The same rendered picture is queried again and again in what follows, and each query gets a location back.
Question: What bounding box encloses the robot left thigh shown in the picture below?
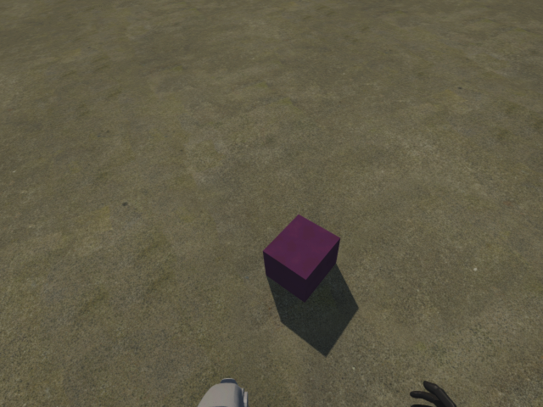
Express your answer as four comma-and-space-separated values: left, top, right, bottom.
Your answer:
198, 383, 248, 407

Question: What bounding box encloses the robot left shin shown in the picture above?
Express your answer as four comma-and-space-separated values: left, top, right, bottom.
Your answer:
221, 378, 238, 385

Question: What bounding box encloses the right robot hand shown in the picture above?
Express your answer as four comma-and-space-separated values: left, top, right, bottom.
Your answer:
410, 381, 456, 407

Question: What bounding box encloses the carton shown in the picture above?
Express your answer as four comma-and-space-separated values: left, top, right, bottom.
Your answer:
263, 215, 340, 302

